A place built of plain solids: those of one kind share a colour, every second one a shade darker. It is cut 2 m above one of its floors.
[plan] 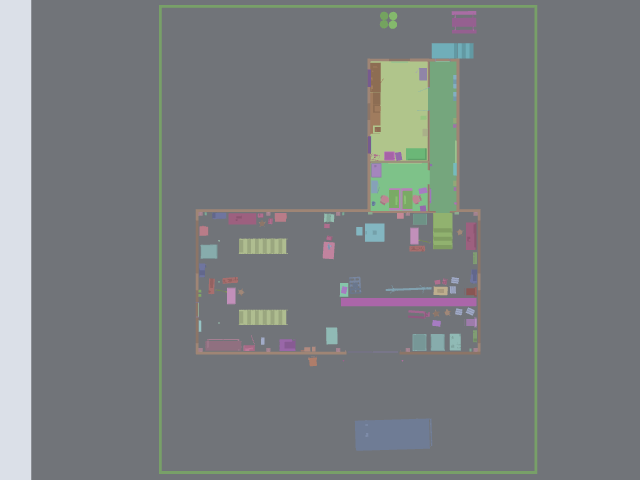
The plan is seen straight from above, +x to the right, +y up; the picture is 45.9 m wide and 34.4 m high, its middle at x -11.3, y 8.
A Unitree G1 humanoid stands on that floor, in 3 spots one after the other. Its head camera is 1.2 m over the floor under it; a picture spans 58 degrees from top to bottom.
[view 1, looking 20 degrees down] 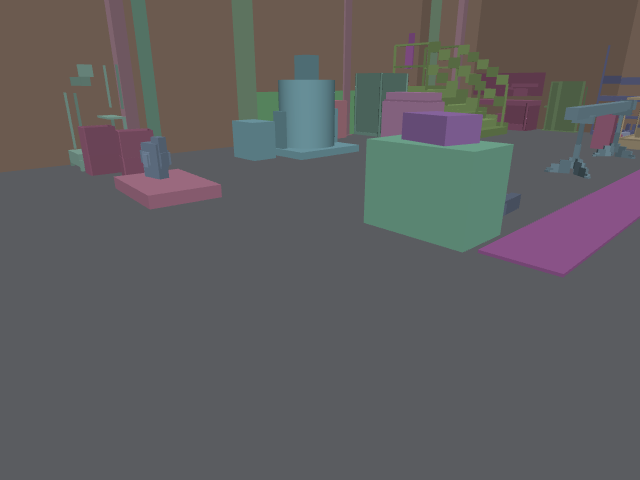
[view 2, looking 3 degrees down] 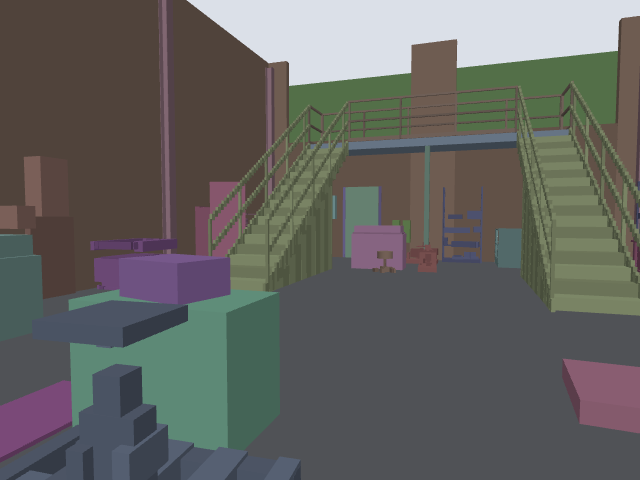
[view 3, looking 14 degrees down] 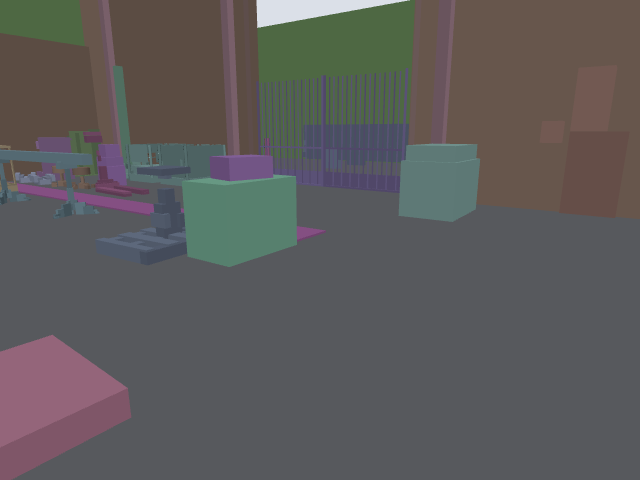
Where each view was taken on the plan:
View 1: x -12.72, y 2.45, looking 47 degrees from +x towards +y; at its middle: ground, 3.51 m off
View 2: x -7.50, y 6.00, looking -161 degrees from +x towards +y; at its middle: stair_openriser_grating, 9.26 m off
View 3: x -12.72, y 7.55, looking -55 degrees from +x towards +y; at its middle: ground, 4.96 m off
